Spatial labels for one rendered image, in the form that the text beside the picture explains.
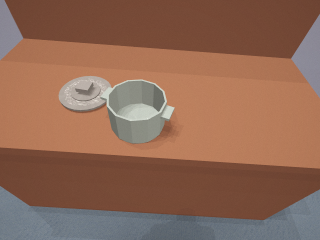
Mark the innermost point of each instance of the table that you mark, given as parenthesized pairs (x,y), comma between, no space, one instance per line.
(243,141)

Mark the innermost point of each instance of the pot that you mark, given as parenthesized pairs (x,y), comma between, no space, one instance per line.
(137,110)

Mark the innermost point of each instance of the knob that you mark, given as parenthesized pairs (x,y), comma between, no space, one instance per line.
(84,86)

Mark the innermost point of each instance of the lid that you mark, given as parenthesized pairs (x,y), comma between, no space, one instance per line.
(82,102)

